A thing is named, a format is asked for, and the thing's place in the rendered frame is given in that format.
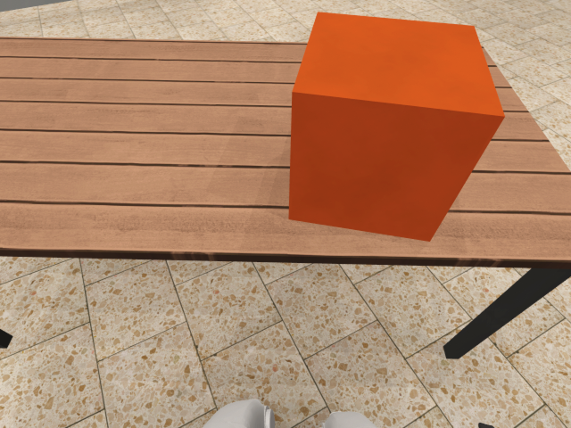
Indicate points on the carton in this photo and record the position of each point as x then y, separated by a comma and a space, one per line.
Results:
389, 119

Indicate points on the left robot thigh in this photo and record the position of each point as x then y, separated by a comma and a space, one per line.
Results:
243, 414

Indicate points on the table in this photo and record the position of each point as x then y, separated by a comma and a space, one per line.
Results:
114, 148

